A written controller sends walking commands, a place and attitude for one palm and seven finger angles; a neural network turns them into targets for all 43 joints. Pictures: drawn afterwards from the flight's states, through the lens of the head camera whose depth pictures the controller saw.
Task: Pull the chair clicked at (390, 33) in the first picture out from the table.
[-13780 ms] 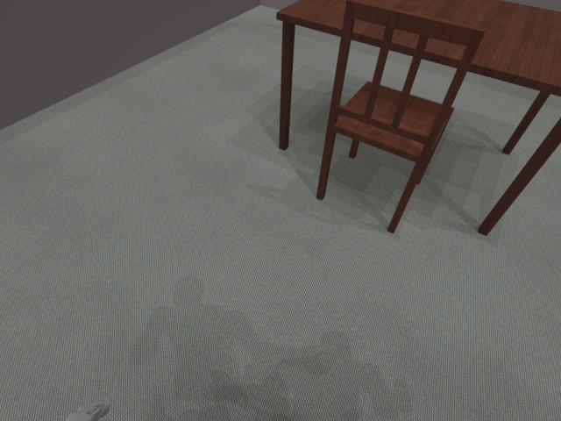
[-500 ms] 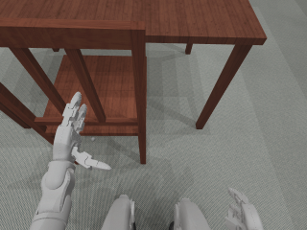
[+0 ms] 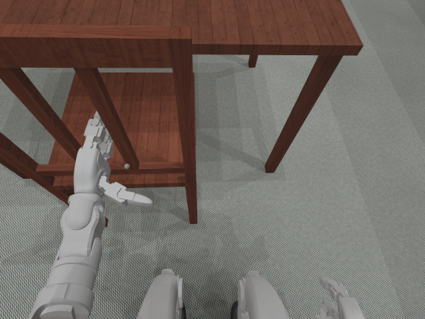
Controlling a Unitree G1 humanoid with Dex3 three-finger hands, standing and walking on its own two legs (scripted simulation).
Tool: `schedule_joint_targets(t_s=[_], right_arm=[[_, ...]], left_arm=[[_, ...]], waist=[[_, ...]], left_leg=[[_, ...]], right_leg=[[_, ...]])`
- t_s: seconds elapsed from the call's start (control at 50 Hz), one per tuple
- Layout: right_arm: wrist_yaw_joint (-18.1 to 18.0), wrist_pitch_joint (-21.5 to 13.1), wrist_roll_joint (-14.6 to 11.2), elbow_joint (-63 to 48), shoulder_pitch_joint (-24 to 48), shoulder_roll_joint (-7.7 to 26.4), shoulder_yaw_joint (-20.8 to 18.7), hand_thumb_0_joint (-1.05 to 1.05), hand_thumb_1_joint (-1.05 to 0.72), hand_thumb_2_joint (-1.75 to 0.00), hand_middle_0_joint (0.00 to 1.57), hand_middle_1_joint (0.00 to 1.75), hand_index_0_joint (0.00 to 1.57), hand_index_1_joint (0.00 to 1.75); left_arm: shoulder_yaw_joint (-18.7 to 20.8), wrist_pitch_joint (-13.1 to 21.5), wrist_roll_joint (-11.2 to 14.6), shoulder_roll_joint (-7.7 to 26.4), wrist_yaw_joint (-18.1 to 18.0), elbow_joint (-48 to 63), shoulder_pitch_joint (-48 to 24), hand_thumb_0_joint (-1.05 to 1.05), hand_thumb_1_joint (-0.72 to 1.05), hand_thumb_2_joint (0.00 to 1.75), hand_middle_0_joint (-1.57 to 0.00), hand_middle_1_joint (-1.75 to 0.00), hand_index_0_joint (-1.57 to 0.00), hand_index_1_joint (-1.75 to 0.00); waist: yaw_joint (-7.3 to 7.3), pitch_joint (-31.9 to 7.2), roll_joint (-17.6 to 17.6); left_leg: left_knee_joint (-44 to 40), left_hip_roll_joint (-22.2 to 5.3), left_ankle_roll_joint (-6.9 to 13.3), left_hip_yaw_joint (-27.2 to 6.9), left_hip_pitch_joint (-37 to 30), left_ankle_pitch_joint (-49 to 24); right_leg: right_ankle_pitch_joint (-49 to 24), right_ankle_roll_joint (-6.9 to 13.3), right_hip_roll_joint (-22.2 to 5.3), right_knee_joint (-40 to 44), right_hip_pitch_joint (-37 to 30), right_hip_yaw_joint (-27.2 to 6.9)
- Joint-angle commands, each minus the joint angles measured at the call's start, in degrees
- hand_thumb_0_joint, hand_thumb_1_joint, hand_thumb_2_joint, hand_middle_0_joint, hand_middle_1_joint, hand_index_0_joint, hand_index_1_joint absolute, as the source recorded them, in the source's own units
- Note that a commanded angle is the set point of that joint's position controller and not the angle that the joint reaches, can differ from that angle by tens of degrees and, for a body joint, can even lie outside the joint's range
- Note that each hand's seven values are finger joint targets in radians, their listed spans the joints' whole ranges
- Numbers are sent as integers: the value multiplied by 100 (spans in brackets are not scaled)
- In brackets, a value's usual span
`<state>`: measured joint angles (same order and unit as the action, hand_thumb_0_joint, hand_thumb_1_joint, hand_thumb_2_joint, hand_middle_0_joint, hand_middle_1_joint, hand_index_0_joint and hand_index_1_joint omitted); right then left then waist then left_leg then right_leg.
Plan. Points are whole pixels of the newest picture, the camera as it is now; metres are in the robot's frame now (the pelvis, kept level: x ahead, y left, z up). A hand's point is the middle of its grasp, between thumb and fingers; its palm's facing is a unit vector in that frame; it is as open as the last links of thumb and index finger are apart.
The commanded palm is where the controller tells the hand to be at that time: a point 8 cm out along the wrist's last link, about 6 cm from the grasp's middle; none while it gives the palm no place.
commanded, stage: push the fingers through the gap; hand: left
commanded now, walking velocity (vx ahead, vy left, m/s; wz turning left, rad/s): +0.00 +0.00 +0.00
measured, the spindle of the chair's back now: (57, 129) +0.46 +0.30 +0.03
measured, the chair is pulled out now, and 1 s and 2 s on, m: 0.00 0.00 0.00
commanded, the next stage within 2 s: hook a spindle and tug to test in 0.86 s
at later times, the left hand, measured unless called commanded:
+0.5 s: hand (128, 142) +0.44 +0.17 +0.02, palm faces +0.03 -1.00 -0.04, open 16.9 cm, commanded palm +0.41 +0.22 +0.02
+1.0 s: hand (127, 144) +0.43 +0.17 +0.02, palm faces +0.04 -1.00 -0.04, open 16.9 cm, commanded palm +0.41 +0.21 +0.02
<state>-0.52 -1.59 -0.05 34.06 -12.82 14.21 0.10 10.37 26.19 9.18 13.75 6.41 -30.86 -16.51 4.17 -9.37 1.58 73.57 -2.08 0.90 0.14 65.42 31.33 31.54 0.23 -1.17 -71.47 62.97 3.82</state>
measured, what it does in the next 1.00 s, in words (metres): stands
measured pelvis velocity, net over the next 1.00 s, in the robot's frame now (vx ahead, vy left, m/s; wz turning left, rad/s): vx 0.00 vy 0.00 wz -0.01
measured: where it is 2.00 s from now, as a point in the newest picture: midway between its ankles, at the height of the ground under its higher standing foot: outside the picture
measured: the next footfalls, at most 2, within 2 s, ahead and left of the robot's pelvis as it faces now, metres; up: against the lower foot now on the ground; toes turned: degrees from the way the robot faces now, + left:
none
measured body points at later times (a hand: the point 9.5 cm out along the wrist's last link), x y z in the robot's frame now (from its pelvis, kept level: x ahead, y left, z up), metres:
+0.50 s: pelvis +0.00 +0.00 +0.00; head +0.13 +0.01 +0.42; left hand +0.43 +0.22 +0.03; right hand +0.09 -0.26 -0.12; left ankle +0.03 +0.11 -0.62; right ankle +0.02 -0.12 -0.62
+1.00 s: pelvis +0.00 +0.00 +0.00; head +0.13 +0.02 +0.43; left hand +0.43 +0.22 +0.02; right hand +0.09 -0.26 -0.12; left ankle +0.03 +0.11 -0.62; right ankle +0.02 -0.12 -0.62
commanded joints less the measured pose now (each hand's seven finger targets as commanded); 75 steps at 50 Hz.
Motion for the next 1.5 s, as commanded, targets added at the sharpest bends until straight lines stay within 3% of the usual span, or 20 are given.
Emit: schedule_joint_targets(t_s=[0.0,0.08,0.16,0.3,0.34,0.4,0.46,0.48,0.62,0.76,0.84,0.94,1.02,1.08,1.12,1.2,1.24,1.3,1.44,1.48], right_arm=[[-63,-134,9,-558,-321,877,-324,0,-90,-90,20,30,20,30],[-47,-97,8,-564,-359,839,-324,0,-90,-90,20,30,20,30],[-44,-92,13,-459,-432,872,-337,0,-90,-90,20,30,20,30],[-65,-31,28,-372,-548,907,-326,0,-90,-90,20,30,20,30],[-58,-13,41,-349,-583,899,-313,0,-90,-90,20,30,20,30],[-63,12,69,-320,-638,937,-310,0,-90,-90,20,30,20,30],[-28,54,80,-349,-687,922,-331,0,-90,-90,20,30,20,30],[-4,80,68,-354,-698,912,-329,0,-90,-90,20,30,20,30],[31,201,49,-401,-721,925,-339,0,-90,-90,20,30,20,30],[32,201,76,-351,-707,904,-339,0,-90,-90,20,30,20,30],[24,220,76,-362,-700,916,-332,0,-90,-90,20,30,20,30],[23,238,65,-373,-670,916,-326,0,-90,-90,20,30,20,30],[27,220,63,-357,-667,911,-338,0,-90,-90,20,30,20,30],[16,242,63,-341,-663,921,-324,0,-90,-90,20,30,20,30],[-3,235,80,-339,-672,932,-329,0,-90,-90,20,30,20,30],[34,223,77,-401,-645,890,-346,0,-90,-90,20,30,20,30],[42,244,65,-391,-640,887,-363,0,-90,-90,20,30,20,30],[34,241,62,-362,-648,906,-346,0,-90,-90,20,30,20,30],[58,228,68,-357,-631,885,-362,0,-90,-90,20,30,20,30],[63,224,64,-369,-624,868,-354,0,-90,-90,20,30,20,30]], left_arm=[[538,406,30,1082,-12,830,-1670,0,-50,30,-6,-8,-6,-8],[572,474,39,1081,58,750,-1697,0,-50,30,-6,-8,-6,-8],[417,489,64,926,107,535,-2207,0,-50,30,-6,-8,-6,-8],[704,494,-9,1297,122,20,-2657,0,-50,30,-6,-8,-6,-8],[620,526,-56,1231,111,-110,-2987,0,-50,30,-6,-8,-6,-8],[786,580,-90,1473,82,-230,-3280,0,-50,30,-6,-8,-6,-8],[764,594,-101,1380,86,-252,-3128,0,-50,30,-6,-8,-6,-8],[651,552,-87,1225,104,-348,-3042,0,-50,30,-6,-8,-6,-8],[768,552,-80,1350,74,-248,-2876,0,-50,30,-6,-8,-6,-8],[598,692,-119,1178,14,-134,-3079,0,-50,30,-6,-8,-6,-8],[788,677,-125,1378,5,-303,-2939,0,-50,30,-6,-8,-6,-8],[727,664,-114,1323,42,-302,-2971,0,-50,30,-6,-8,-6,-8],[518,667,-85,1080,57,-229,-3122,0,-50,30,-13,-30,-13,-30],[587,623,-118,1178,24,-443,-3147,0,-50,30,-18,-46,-18,-46],[720,671,-139,1347,4,-291,-3297,0,-50,30,-22,-57,-22,-57],[501,701,-119,1089,-8,42,-3094,0,-50,30,-29,-79,-29,-79],[427,631,-108,934,-36,-81,-2872,0,-50,30,-32,-90,-32,-90],[456,621,-151,1046,-72,-103,-3028,0,-33,37,-38,-107,-38,-107],[378,687,-132,955,-72,42,-2859,0,6,54,-50,-145,-50,-145],[349,675,-130,918,-48,40,-2770,0,17,59,-50,-145,-50,-145]], waist=[[56,-2320,91],[11,-2498,203],[178,-2442,189],[214,-2476,81],[256,-2430,239],[258,-2597,373],[197,-2872,497],[223,-2821,406],[224,-2714,163],[263,-2629,478],[199,-2621,291],[234,-2570,284],[292,-2577,409],[325,-2444,206],[273,-2653,400],[229,-2906,560],[270,-2788,336],[285,-2553,306],[253,-2707,348],[246,-2711,301]], left_leg=[[-921,130,7,-215,-1612,-1771],[-919,132,-11,-163,-1733,-1971],[-870,109,2,-215,-1829,-1912],[-813,115,20,-210,-1622,-1858],[-829,122,5,-236,-1678,-1796],[-795,115,5,-252,-1747,-1862],[-795,97,-23,-243,-2011,-2201],[-806,104,-19,-237,-1987,-2205],[-867,95,12,-216,-1793,-2051],[-910,84,-31,-266,-2055,-2059],[-900,107,-10,-223,-1824,-1956],[-895,92,-17,-248,-1868,-1983],[-890,81,-27,-282,-2066,-2025],[-879,99,-6,-267,-1805,-1853],[-843,97,-14,-273,-1933,-1997],[-856,80,-39,-285,-2237,-2330],[-862,71,-37,-278,-2169,-2287],[-894,86,-21,-281,-1965,-2027],[-902,86,-31,-248,-2123,-2209],[-895,101,-14,-211,-2011,-2135]], right_leg=[[-1660,107,162,900,-1211,-202],[-1881,113,160,895,-1341,-229],[-1739,94,168,920,-1046,-200],[-1736,91,173,886,-1090,-226],[-1606,99,167,883,-931,-202],[-1610,111,173,844,-893,-209],[-1857,116,181,825,-957,-193],[-1876,110,185,850,-968,-183],[-1850,88,205,919,-1142,-205],[-1682,114,207,909,-857,-152],[-1711,105,203,917,-1068,-196],[-1715,107,211,900,-978,-175],[-1649,115,214,911,-783,-140],[-1595,98,209,924,-866,-161],[-1693,107,198,868,-853,-179],[-1892,129,209,828,-907,-147],[-1888,103,215,882,-894,-135],[-1715,113,219,902,-879,-146],[-1891,118,219,932,-1004,-155],[-1912,109,219,958,-1120,-183]])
